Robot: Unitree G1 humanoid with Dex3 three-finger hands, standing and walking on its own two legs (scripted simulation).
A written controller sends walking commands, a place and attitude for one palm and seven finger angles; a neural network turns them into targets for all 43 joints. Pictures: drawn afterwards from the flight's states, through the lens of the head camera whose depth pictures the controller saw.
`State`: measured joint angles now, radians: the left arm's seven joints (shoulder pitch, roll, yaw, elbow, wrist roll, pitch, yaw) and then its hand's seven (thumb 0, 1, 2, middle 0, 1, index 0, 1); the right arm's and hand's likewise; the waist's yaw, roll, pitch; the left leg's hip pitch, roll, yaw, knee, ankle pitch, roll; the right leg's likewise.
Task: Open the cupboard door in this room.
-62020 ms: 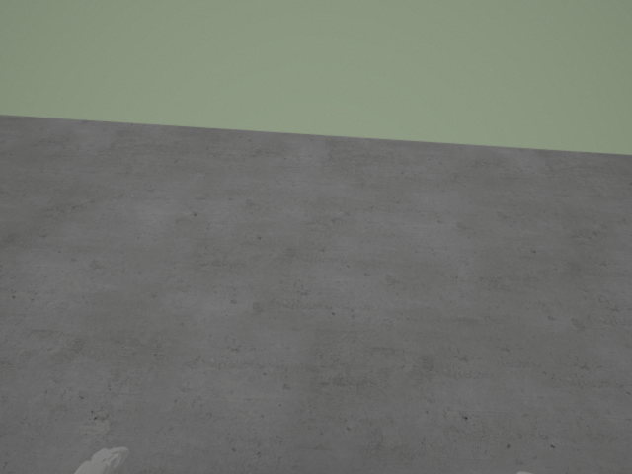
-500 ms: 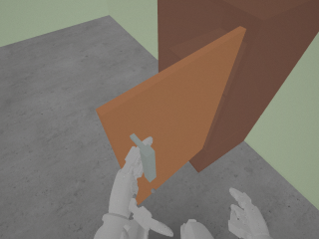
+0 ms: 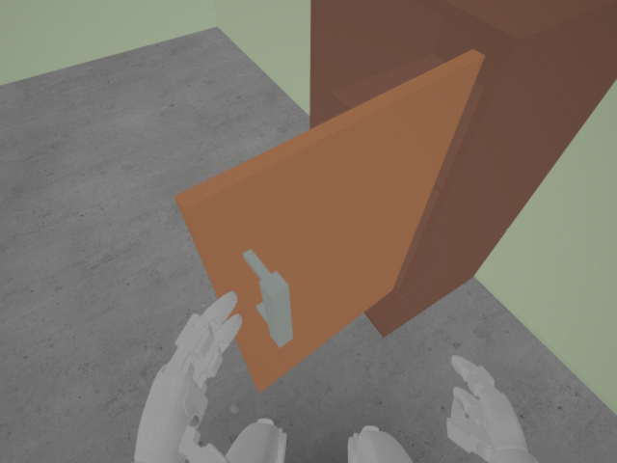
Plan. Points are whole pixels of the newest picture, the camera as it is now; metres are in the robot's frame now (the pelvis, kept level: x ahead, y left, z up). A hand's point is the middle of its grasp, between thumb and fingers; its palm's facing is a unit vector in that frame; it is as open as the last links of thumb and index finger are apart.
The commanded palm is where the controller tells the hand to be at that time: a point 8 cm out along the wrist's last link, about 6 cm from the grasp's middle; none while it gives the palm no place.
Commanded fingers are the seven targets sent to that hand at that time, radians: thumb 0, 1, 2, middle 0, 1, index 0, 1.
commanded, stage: slide the hand sideways off the handle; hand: left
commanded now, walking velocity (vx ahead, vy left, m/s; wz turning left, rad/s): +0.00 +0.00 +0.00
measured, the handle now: (268, 300) +0.30 +0.07 +0.07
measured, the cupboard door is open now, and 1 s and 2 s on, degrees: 95 95 95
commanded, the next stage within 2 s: draw the hand back to the body in 0.30 s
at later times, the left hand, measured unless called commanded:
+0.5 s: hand (198, 427) +0.16 +0.12 +0.07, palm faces -0.12 -0.99 +0.01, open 16.3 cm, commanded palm +0.13 +0.19 +0.09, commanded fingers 0.00 -0.50 0.30 -0.15 -0.30 -0.15 -0.30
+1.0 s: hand (82, 385) +0.18 +0.20 +0.16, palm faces +0.05 -0.98 -0.21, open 15.7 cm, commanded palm +0.15 +0.25 +0.18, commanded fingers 0.00 -0.12 0.47 -0.16 -0.30 -0.16 -0.30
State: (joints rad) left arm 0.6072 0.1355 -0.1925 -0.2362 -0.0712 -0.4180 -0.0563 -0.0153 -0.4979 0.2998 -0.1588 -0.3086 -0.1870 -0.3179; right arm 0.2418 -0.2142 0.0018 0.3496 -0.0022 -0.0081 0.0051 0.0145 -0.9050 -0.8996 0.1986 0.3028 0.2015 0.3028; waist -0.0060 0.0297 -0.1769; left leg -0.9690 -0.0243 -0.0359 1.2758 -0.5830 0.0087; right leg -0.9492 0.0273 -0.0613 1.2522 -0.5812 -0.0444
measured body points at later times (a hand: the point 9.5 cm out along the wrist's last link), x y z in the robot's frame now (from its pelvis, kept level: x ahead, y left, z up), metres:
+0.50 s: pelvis -0.01 +0.01 -0.01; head +0.04 +0.01 +0.44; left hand +0.16 +0.17 +0.08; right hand +0.19 -0.22 -0.07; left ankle +0.02 +0.11 -0.63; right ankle +0.02 -0.10 -0.63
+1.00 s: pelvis +0.01 +0.02 +0.05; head +0.00 +0.03 +0.50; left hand +0.17 +0.25 +0.17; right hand +0.19 -0.21 +0.01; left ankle +0.02 +0.11 -0.63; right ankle +0.02 -0.10 -0.63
